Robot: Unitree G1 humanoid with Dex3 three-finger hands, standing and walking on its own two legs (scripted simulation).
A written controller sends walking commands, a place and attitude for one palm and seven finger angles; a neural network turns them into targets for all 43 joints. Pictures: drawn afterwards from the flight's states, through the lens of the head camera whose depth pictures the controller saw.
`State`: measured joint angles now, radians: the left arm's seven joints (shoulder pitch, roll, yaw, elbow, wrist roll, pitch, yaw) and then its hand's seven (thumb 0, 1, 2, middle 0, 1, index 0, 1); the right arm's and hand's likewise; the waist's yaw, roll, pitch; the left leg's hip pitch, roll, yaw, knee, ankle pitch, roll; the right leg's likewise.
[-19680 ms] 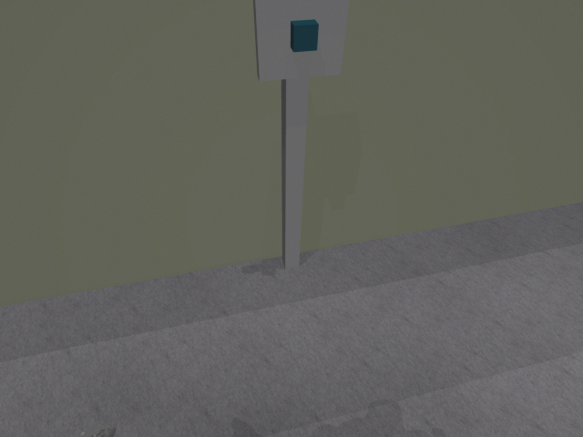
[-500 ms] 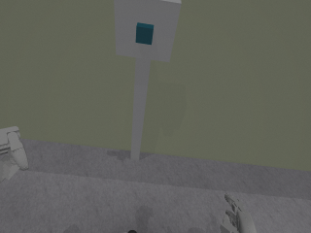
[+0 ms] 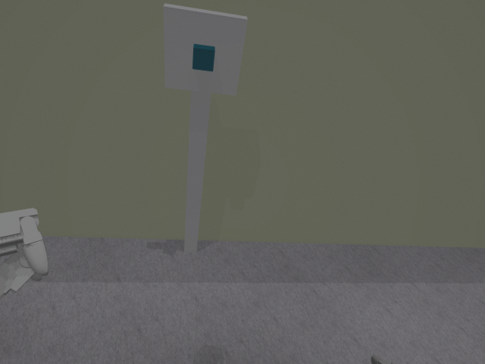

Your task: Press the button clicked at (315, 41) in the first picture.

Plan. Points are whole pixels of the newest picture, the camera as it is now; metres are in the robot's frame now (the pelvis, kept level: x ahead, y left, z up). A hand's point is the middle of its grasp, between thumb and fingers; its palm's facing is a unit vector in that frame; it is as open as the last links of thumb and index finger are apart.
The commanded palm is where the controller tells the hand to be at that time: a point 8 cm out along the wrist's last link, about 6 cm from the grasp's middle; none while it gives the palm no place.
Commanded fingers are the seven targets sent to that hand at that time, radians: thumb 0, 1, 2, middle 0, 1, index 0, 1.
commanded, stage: stop stepping back and stand still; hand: left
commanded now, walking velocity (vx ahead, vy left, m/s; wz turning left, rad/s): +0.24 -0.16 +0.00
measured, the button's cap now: (203, 57) +0.78 +0.21 +0.19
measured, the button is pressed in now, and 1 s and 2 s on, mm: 0 0 0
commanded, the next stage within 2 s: let the arm hang, fingers relaxed in 0.94 s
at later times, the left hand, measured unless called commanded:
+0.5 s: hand out of the picture +0.10 +0.27 +0.17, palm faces +0.52 -0.79 -0.33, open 3.1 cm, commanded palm +0.04 +0.30 +0.18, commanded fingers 0.00 0.90 0.90 -1.30 -1.50 -1.30 -1.50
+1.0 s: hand (10, 312) +0.11 +0.26 +0.17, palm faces +0.41 -0.78 -0.48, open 3.1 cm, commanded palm +0.04 +0.30 +0.18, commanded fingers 0.00 0.90 0.90 -1.30 -1.50 -1.30 -1.50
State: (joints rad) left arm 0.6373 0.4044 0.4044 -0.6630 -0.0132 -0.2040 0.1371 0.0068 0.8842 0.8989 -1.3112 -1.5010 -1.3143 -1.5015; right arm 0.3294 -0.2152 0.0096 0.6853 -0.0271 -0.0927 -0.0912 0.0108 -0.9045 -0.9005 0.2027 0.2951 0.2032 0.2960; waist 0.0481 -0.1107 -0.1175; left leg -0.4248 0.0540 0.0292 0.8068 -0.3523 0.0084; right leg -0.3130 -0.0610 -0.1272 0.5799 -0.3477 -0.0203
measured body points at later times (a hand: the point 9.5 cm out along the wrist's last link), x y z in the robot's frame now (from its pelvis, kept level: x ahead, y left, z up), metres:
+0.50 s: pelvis -0.06 +0.01 -0.01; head -0.09 +0.03 +0.44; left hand +0.07 +0.31 +0.19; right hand +0.11 -0.23 -0.07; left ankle -0.04 +0.15 -0.73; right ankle -0.04 -0.10 -0.73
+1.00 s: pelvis -0.06 +0.01 +0.00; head -0.05 +0.01 +0.45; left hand +0.08 +0.30 +0.19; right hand +0.12 -0.20 -0.08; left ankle -0.06 +0.13 -0.73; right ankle -0.04 -0.09 -0.73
